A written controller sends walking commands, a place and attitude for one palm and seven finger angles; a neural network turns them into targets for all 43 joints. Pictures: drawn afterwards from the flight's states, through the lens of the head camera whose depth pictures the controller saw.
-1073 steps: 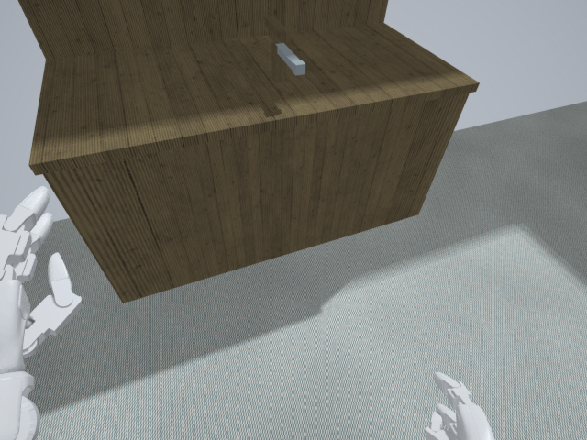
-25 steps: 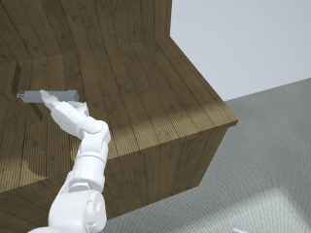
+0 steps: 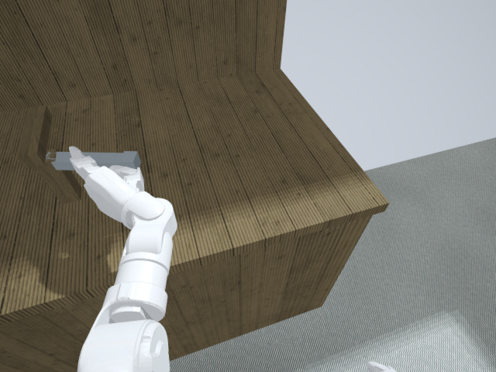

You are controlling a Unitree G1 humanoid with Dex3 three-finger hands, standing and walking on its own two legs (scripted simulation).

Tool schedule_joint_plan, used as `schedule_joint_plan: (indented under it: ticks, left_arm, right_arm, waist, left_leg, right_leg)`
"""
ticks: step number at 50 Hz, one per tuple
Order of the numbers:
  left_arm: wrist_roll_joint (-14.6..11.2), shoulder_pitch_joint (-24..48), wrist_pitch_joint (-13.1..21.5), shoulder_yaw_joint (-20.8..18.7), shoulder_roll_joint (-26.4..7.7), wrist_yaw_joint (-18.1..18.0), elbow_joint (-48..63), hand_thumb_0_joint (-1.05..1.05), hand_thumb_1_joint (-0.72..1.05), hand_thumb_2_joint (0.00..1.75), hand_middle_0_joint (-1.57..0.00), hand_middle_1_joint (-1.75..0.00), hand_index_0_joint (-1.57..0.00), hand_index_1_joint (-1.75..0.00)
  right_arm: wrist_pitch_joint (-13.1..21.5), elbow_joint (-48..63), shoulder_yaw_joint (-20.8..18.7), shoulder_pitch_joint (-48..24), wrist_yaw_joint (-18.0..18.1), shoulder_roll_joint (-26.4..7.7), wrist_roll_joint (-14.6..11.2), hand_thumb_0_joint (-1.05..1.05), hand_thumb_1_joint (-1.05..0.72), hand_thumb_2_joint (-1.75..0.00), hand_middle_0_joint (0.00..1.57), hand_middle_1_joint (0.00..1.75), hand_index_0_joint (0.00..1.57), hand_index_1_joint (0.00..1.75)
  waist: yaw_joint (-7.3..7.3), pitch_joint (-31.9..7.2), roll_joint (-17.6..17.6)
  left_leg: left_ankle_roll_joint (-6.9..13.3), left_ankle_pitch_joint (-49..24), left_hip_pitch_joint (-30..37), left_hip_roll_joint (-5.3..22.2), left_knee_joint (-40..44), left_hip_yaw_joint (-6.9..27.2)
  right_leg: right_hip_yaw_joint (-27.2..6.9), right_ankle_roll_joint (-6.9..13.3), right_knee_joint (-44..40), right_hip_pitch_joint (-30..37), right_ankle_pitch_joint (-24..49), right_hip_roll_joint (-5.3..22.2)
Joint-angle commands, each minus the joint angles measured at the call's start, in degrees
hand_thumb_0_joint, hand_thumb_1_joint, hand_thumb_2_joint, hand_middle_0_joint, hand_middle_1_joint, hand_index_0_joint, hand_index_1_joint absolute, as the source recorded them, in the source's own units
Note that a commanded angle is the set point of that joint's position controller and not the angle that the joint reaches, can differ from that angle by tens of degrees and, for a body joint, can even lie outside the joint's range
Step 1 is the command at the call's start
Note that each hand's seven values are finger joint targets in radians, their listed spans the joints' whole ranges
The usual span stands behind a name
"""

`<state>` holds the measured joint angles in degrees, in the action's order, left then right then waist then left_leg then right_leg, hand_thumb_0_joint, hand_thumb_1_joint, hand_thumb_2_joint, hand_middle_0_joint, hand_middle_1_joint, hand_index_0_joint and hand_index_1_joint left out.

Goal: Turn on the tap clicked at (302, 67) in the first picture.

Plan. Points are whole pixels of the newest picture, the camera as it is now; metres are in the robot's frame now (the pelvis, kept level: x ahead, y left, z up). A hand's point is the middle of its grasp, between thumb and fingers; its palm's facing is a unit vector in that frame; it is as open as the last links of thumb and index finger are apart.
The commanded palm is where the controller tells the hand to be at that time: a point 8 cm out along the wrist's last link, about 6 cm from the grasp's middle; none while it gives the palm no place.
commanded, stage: lift the hand up off the lever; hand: left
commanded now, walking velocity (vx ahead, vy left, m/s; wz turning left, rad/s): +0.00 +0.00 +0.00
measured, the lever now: (130, 162) +0.45 +0.23 +0.09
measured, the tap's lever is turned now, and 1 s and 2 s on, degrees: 71 71 71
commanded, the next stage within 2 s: draw the hand back beside the body in 1.78 s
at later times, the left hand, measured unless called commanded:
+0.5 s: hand (145, 171) +0.40 +0.18 +0.13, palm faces +0.81 -0.58 -0.08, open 7.8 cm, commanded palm +0.34 +0.19 +0.12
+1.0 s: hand (141, 164) +0.40 +0.18 +0.14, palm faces +0.82 -0.57 -0.06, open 7.8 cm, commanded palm +0.34 +0.19 +0.14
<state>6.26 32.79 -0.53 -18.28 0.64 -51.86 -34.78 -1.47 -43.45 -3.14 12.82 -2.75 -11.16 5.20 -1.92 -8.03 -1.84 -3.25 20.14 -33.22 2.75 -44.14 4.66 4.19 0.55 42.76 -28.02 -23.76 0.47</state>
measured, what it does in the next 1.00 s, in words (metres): stands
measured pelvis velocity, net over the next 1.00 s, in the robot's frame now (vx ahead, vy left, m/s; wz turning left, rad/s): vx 0.00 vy -0.02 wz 0.01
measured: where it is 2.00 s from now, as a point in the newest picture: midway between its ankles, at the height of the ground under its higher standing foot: outside the picture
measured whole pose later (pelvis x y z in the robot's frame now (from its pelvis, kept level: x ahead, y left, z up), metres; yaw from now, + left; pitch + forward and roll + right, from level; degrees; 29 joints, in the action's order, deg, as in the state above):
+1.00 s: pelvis +0.00 -0.02 +0.01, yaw +1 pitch +5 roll +0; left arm 4.0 31.2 -9.9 -14.8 2.3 -50.6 -26.6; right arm -1.0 -44.9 -2.7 9.5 -0.4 -11.8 3.8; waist 0.5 -6.4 -2.3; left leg -4.1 17.2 -24.9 3.1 -37.2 5.0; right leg 4.8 1.7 37.8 -20.5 -22.0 0.1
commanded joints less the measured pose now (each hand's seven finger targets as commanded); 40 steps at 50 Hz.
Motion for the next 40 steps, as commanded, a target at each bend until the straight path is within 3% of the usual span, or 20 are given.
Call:
schedule_joint_plan:
  ticks: [1,2,6,7,11,12,15,17,18,19,22,23,25,27,29,31,32,34,37,40]
  left_arm:
    - [2.0,23.2,1.8,3.7,-5.4,-0.4,13.4,0.00,0.90,0.90,-0.15,-0.15,-0.15,-0.15]
    - [2.2,21.8,1.5,2.3,-6.9,-0.4,14.1,0.00,0.90,0.90,-0.15,-0.15,-0.15,-0.15]
    - [2.7,22.1,0.5,7.0,-2.4,-0.5,17.4,0.00,0.90,0.90,-0.15,-0.15,-0.15,-0.15]
    - [2.6,20.5,0.2,4.9,-4.4,-0.6,17.7,0.00,0.90,0.90,-0.15,-0.15,-0.15,-0.15]
    - [2.0,21.8,-1.7,8.2,-1.1,-0.4,17.3,0.00,0.90,0.90,-0.15,-0.15,-0.15,-0.15]
    - [2.2,22.3,-2.0,6.5,-2.9,-0.6,16.8,0.00,0.90,0.90,-0.15,-0.15,-0.15,-0.15]
    - [2.4,25.2,-2.4,7.9,-1.8,-1.1,17.4,0.00,0.90,0.90,-0.15,-0.15,-0.15,-0.15]
    - [2.7,23.4,-2.6,6.1,-3.4,-1.3,17.6,0.00,0.90,0.90,-0.15,-0.15,-0.15,-0.15]
    - [2.7,23.2,-2.6,7.1,-2.3,-1.3,18.4,0.00,0.90,0.90,-0.15,-0.15,-0.15,-0.15]
    - [2.6,23.1,-2.9,7.9,-1.3,-1.3,18.2,0.00,0.90,0.90,-0.15,-0.15,-0.15,-0.15]
    - [2.3,20.7,-4.0,6.1,-2.9,-1.1,16.7,0.00,0.90,0.90,-0.15,-0.15,-0.15,-0.15]
    - [2.0,22.0,-4.3,8.0,-1.2,-0.9,17.0,0.00,0.90,0.90,-0.15,-0.15,-0.15,-0.15]
    - [2.1,25.2,-4.4,8.3,-1.1,-1.1,17.1,0.00,0.90,0.90,-0.15,-0.15,-0.15,-0.15]
    - [2.2,24.1,-4.4,6.9,-2.6,-1.4,18.0,0.00,0.90,0.90,-0.15,-0.15,-0.15,-0.15]
    - [2.3,25.0,-4.4,7.7,-1.9,-1.5,17.9,0.00,0.90,0.90,-0.15,-0.15,-0.15,-0.15]
    - [2.3,24.3,-4.8,7.3,-2.2,-1.6,18.2,0.00,0.90,0.90,-0.15,-0.15,-0.15,-0.15]
    - [2.2,23.5,-5.1,5.2,-4.4,-1.6,17.0,0.00,0.90,0.90,-0.15,-0.15,-0.15,-0.15]
    - [1.7,25.4,-5.2,5.0,-4.8,-1.4,16.9,0.00,0.90,0.90,-0.15,-0.15,-0.15,-0.15]
    - [1.9,26.1,-5.2,3.8,-6.5,-1.2,17.2,0.00,0.90,0.90,-0.15,-0.15,-0.15,-0.15]
    - [1.8,25.4,-5.0,4.8,-5.7,-0.7,18.4,0.00,0.90,0.90,-0.15,-0.15,-0.15,-0.15]
  right_arm:
    - [2.1,6.9,-1.6,-4.0,0.8,-6.8,0.1,0.00,-0.90,-0.90,0.20,0.30,0.20,0.30]
    - [1.9,6.8,-1.7,-4.4,1.0,-6.9,0.0,0.00,-0.90,-0.90,0.20,0.30,0.20,0.30]
    - [2.1,7.5,-1.4,-5.3,0.6,-6.2,0.1,0.00,-0.90,-0.90,0.20,0.30,0.20,0.30]
    - [2.0,7.3,-1.5,-5.6,0.7,-6.5,0.1,0.00,-0.90,-0.90,0.20,0.30,0.20,0.30]
    - [1.9,7.3,-1.0,-7.4,1.0,-6.1,-0.3,0.00,-0.90,-0.90,0.20,0.30,0.20,0.30]
    - [1.9,6.9,-1.0,-7.9,1.2,-6.3,-0.3,0.00,-0.90,-0.90,0.20,0.30,0.20,0.30]
    - [2.2,6.7,-0.7,-8.5,1.4,-5.9,-0.2,0.00,-0.90,-0.90,0.20,0.30,0.20,0.30]
    - [2.3,6.5,-1.0,-8.6,1.5,-5.9,0.0,0.00,-0.90,-0.90,0.20,0.30,0.20,0.30]
    - [2.1,6.9,-0.8,-8.7,1.4,-5.7,-0.1,0.00,-0.90,-0.90,0.20,0.30,0.20,0.30]
    - [2.1,7.0,-0.8,-8.8,1.3,-5.5,0.0,0.00,-0.90,-0.90,0.20,0.30,0.20,0.30]
    - [1.8,6.9,-0.9,-9.3,1.6,-5.9,-0.2,0.00,-0.90,-0.90,0.20,0.30,0.20,0.30]
    - [1.8,7.1,-0.6,-9.9,1.5,-5.7,-0.5,0.00,-0.90,-0.90,0.20,0.30,0.20,0.30]
    - [2.2,6.6,-0.5,-10.1,1.7,-5.6,-0.4,0.00,-0.90,-0.90,0.20,0.30,0.20,0.30]
    - [2.4,6.5,-0.7,-10.3,1.8,-5.7,-0.3,0.00,-0.90,-0.90,0.20,0.30,0.20,0.30]
    - [2.6,6.5,-0.7,-10.3,1.8,-5.6,-0.3,0.00,-0.90,-0.90,0.20,0.30,0.20,0.30]
    - [2.6,6.7,-0.7,-10.5,1.9,-5.5,-0.3,0.00,-0.90,-0.90,0.20,0.30,0.20,0.30]
    - [2.5,6.3,-0.7,-10.5,2.2,-5.8,-0.3,0.00,-0.90,-0.90,0.20,0.30,0.20,0.30]
    - [2.4,6.3,-0.5,-10.8,2.4,-5.7,-0.6,0.00,-0.90,-0.90,0.20,0.30,0.20,0.30]
    - [2.5,6.0,-0.5,-11.0,2.8,-5.8,-0.6,0.00,-0.90,-0.90,0.20,0.30,0.20,0.30]
    - [2.8,6.4,-0.7,-10.5,2.8,-5.7,-0.6,0.00,-0.90,-0.90,0.20,0.30,0.20,0.30]
  waist:
    - [-0.24,-16.2,2.2]
    - [0.58,-16.2,1.2]
    - [0.32,-16.7,1.1]
    - [1.16,-16.8,0.9]
    - [0.20,-13.8,3.1]
    - [0.64,-13.0,2.3]
    - [0.27,-13.8,2.7]
    - [1.41,-15.2,1.9]
    - [1.39,-16.5,1.7]
    - [1.21,-16.1,2.3]
    - [1.82,-14.8,4.1]
    - [1.24,-13.5,3.5]
    - [0.87,-12.7,3.7]
    - [1.77,-14.0,2.8]
    - [1.21,-14.3,4.5]
    - [1.72,-15.1,3.8]
    - [2.00,-14.1,4.4]
    - [1.59,-13.0,5.2]
    - [1.87,-13.1,4.4]
    - [1.73,-14.9,4.3]
  left_leg:
    - [3.3,-18.2,11.6,-2.7,3.9,-4.4]
    - [3.0,-18.8,11.9,-2.6,4.5,-4.0]
    - [2.8,-21.3,14.1,-2.4,4.3,-4.2]
    - [2.6,-21.7,13.9,-2.4,4.7,-3.7]
    - [2.7,-19.2,13.4,-2.4,5.3,-3.9]
    - [2.5,-18.1,13.4,-2.4,6.0,-3.5]
    - [2.7,-17.5,13.8,-2.5,5.9,-3.8]
    - [2.5,-18.2,14.2,-2.5,6.1,-3.6]
    - [2.4,-19.4,14.7,-2.5,6.0,-3.8]
    - [2.6,-19.8,14.7,-2.6,5.6,-4.2]
    - [2.6,-19.2,13.8,-2.6,6.3,-3.9]
    - [2.7,-18.2,13.6,-2.6,6.5,-4.1]
    - [2.8,-16.3,13.6,-2.6,6.8,-4.0]
    - [2.7,-16.6,13.9,-2.7,7.0,-3.9]
    - [2.9,-17.0,14.2,-2.7,6.6,-4.2]
    - [2.9,-16.8,13.9,-2.9,6.8,-4.6]
    - [3.0,-16.2,13.5,-2.9,7.2,-4.3]
    - [3.3,-14.8,12.9,-3.1,7.5,-4.8]
    - [3.4,-14.2,13.3,-3.1,7.8,-4.7]
    - [3.5,-16.4,14.3,-3.1,7.4,-5.3]
  right_leg:
    - [1.2,1.1,-6.9,6.7,21.3,-1.1]
    - [1.4,1.4,-6.8,7.3,21.2,-1.1]
    - [1.7,1.5,-6.6,7.3,22.9,-1.1]
    - [1.8,1.7,-6.6,8.0,22.8,-1.1]
    - [1.8,1.4,-7.7,7.3,21.0,-0.8]
    - [1.7,1.6,-8.1,6.9,19.2,-0.9]
    - [1.6,1.5,-8.3,6.9,18.8,-0.7]
    - [1.5,1.6,-8.3,7.9,19.2,-0.9]
    - [1.5,1.7,-7.8,8.5,20.4,-0.7]
    - [1.5,1.5,-8.0,8.6,21.4,-0.6]
    - [1.6,1.5,-8.7,9.5,21.2,-0.7]
    - [1.4,1.4,-9.0,8.8,20.4,-0.4]
    - [1.2,1.3,-9.8,8.1,18.4,-0.4]
    - [1.2,1.5,-9.7,8.8,18.1,-0.7]
    - [1.1,1.2,-9.7,8.9,19.3,-0.4]
    - [0.9,1.1,-9.8,9.8,19.5,-0.3]
    - [0.9,1.1,-10.3,9.9,18.8,-0.4]
    - [0.4,0.8,-11.3,10.2,18.0,0.1]
    - [0.1,0.7,-11.9,10.3,17.2,0.0]
    - [0.0,0.6,-11.3,11.6,20.7,0.1]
